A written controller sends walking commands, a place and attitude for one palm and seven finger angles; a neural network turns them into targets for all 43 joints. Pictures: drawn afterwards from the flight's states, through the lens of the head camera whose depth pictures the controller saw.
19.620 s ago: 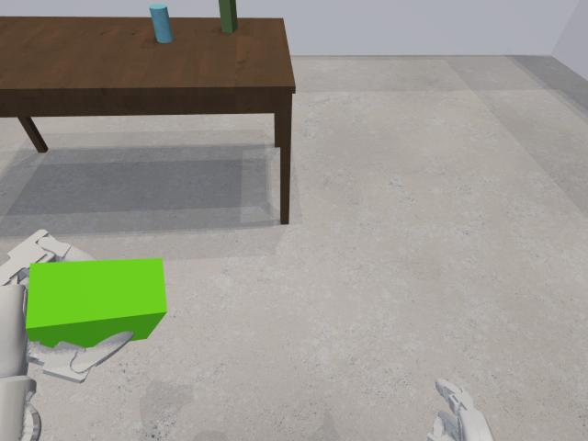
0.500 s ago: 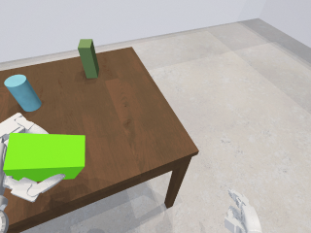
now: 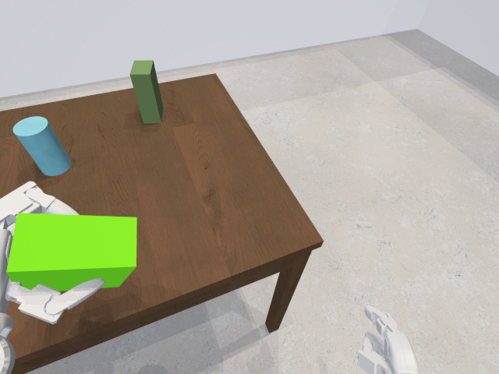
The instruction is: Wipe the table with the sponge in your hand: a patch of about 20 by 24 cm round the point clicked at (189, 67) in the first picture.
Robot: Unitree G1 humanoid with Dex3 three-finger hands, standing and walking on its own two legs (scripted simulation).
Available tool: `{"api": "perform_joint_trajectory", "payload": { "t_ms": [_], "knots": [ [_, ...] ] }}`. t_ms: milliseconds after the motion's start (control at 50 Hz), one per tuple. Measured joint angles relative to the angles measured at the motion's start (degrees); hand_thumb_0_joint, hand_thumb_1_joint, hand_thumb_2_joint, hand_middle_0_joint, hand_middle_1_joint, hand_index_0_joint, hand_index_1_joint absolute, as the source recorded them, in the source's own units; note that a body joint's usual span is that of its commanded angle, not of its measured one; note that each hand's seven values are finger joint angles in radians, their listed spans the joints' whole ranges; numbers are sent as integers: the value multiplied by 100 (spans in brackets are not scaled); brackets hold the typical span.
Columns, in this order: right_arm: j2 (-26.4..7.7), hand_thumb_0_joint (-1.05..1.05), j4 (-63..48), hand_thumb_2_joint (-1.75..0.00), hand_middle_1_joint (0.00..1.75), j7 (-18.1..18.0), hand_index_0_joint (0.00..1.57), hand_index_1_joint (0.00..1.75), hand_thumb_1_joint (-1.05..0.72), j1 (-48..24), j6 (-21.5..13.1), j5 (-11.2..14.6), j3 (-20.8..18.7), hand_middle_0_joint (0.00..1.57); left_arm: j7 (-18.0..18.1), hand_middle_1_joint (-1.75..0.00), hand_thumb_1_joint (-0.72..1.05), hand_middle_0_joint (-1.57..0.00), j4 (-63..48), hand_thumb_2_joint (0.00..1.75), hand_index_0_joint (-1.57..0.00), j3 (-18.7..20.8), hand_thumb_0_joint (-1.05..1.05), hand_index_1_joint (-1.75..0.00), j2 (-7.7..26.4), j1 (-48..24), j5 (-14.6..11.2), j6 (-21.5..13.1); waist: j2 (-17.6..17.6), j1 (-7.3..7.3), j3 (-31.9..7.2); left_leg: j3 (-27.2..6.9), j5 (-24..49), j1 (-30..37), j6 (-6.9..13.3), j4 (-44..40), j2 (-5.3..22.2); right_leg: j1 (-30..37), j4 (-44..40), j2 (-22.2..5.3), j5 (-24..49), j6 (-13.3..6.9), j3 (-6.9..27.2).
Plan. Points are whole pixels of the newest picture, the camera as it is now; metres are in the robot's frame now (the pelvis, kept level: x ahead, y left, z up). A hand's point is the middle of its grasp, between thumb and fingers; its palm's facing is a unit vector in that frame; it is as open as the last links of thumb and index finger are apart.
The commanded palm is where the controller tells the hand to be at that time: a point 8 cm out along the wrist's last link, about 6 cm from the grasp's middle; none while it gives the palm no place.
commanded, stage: shuffle to correct the standing spot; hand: left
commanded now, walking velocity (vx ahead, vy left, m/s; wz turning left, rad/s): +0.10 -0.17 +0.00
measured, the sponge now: (93, 255) +0.22 +0.21 +0.14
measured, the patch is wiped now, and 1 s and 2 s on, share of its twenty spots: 0.00 0.00 0.00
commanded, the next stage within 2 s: none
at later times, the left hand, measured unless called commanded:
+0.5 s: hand (58, 252) +0.22 +0.24 +0.15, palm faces +0.29 -0.87 -0.39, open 10.0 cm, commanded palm +0.16 +0.28 +0.18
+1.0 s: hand (56, 253) +0.22 +0.24 +0.16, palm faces +0.30 -0.87 -0.39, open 10.0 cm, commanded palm +0.16 +0.28 +0.18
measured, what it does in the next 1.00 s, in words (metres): stands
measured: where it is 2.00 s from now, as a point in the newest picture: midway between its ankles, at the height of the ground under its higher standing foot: outside the picture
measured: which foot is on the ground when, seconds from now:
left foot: down 0.00-1.00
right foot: down 0.00-1.00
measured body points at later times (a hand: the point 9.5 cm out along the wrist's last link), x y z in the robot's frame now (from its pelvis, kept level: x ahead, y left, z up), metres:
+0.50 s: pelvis +0.00 +0.00 +0.00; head +0.02 +0.02 +0.45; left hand +0.20 +0.29 +0.18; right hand +0.18 -0.23 -0.08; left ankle +0.02 +0.16 -0.73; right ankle -0.03 -0.09 -0.73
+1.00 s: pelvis +0.00 +0.00 +0.00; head +0.02 +0.01 +0.45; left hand +0.19 +0.29 +0.18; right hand +0.18 -0.22 -0.08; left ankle +0.02 +0.16 -0.73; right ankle -0.03 -0.09 -0.73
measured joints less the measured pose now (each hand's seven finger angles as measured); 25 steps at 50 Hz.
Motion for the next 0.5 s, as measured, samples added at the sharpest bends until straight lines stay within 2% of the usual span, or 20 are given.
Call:
{"api": "perform_joint_trajectory", "payload": {
  "t_ms": [500],
  "knots": [
    [-15,1,21,-90,30,6,21,30,-91,-32,26,4,-13,20,30,-137,-49,-73,75,103,-75,-52,-1,-136,-31,-18,-5,46,21,-3,-7,6,-35,-17,22,39,1,11,-26,-1,5,14,5]
  ]
}}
